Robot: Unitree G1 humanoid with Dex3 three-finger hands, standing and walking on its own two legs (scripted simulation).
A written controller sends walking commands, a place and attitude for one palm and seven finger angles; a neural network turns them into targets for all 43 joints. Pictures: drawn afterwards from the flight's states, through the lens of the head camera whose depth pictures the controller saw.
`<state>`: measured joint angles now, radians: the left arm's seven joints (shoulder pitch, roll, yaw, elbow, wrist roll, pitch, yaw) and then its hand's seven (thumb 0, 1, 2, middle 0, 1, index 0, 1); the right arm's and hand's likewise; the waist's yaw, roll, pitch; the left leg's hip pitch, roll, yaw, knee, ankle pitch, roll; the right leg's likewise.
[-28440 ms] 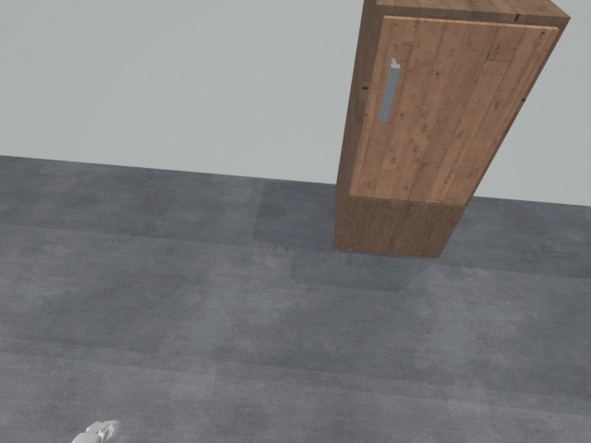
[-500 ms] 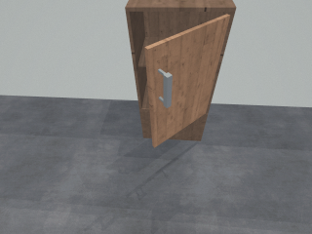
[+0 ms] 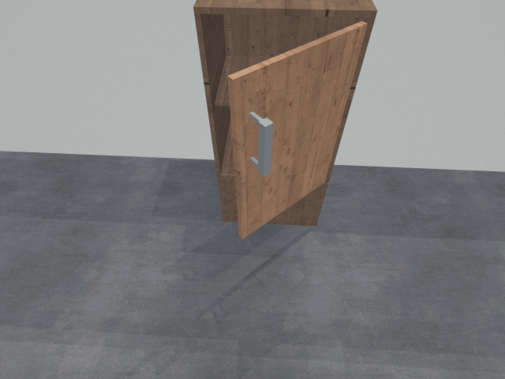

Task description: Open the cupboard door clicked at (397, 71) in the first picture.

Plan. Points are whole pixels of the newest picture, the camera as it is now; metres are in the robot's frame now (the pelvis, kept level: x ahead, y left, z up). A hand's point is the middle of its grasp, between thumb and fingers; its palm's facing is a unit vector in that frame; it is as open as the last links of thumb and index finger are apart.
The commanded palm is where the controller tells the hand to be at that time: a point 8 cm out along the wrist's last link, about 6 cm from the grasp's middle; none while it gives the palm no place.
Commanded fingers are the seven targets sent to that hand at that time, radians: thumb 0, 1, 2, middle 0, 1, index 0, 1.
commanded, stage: look to check the result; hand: left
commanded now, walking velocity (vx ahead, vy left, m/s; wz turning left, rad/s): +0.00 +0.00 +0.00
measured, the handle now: (259, 144) +0.61 +0.01 -0.01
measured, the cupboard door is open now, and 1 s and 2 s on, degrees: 42 42 42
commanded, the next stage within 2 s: walk to a spot facing it in 0.48 s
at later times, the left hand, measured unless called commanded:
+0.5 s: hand out of the picture +0.09 +0.22 -0.16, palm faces -0.01 -0.95 -0.31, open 7.4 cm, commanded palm none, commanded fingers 0.00 0.90 0.90 -0.20 -0.30 -0.20 -0.30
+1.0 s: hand out of the picture +0.10 +0.17 -0.18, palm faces -0.14 -0.95 -0.27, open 7.4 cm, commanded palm none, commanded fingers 0.00 0.90 0.90 -0.20 -0.30 -0.20 -0.30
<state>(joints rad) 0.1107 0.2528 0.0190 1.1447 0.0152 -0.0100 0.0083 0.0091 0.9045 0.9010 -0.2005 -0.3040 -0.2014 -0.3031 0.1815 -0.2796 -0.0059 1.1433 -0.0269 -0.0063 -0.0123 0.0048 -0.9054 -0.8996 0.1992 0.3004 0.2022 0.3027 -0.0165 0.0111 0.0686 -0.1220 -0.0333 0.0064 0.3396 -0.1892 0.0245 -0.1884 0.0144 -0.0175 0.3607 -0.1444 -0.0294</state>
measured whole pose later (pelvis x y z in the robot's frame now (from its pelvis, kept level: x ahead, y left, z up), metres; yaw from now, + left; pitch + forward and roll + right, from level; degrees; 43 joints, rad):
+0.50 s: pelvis +0.02 -0.01 +0.00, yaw +0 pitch -1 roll +0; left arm 0.10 0.27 0.02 1.15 0.01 -0.02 0.01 0.01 0.90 0.90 -0.20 -0.30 -0.20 -0.30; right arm 0.12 -0.29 0.00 1.13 -0.02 -0.01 -0.01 0.00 -0.90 -0.90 0.20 0.30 0.20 0.30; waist -0.01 0.02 0.06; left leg -0.08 -0.02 0.00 0.30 -0.20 0.01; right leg -0.15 0.03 -0.02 0.33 -0.16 -0.04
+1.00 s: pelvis +0.01 -0.03 -0.02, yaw -11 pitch -1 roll +2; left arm 0.17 0.21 0.06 1.01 0.02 0.07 -0.02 0.01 0.91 0.90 -0.20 -0.30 -0.20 -0.30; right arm 0.19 -0.22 -0.04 1.02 -0.04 0.03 -0.04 0.00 -0.90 -0.90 0.20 0.30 0.20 0.30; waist 0.01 0.01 0.13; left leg -0.15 0.04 0.17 0.52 -0.33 -0.01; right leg -0.37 0.02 0.02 0.82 -0.44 -0.02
